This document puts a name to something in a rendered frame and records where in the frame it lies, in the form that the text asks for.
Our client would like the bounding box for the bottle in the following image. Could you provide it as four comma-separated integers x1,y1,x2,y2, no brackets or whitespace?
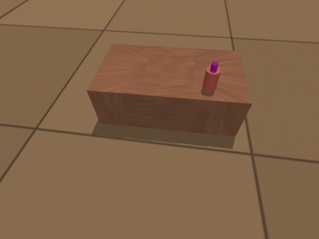
203,62,221,92

